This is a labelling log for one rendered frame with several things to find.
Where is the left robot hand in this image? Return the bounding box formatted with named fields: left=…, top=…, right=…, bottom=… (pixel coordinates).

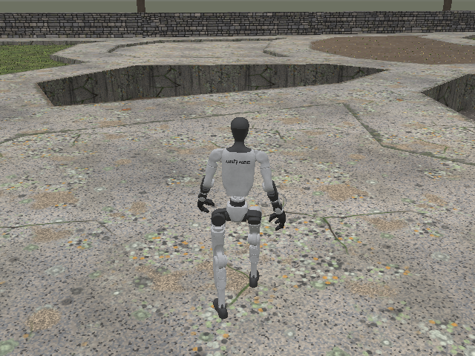
left=197, top=199, right=214, bottom=213

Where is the robot right upper arm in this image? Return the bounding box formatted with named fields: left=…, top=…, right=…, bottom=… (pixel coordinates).
left=255, top=150, right=274, bottom=192

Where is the right robot hand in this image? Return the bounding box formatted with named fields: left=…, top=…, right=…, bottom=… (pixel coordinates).
left=269, top=211, right=286, bottom=231

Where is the right robot shin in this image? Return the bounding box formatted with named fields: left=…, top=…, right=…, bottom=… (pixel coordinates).
left=249, top=234, right=260, bottom=278

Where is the right robot forearm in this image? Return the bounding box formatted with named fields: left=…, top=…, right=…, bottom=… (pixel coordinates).
left=267, top=181, right=284, bottom=214

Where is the robot head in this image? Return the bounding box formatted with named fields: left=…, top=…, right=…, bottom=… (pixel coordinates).
left=226, top=117, right=251, bottom=153

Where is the left robot forearm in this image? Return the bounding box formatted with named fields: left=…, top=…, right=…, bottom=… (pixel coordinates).
left=198, top=177, right=210, bottom=202

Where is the robot left upper arm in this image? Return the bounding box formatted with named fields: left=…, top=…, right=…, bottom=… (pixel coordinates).
left=203, top=148, right=224, bottom=188

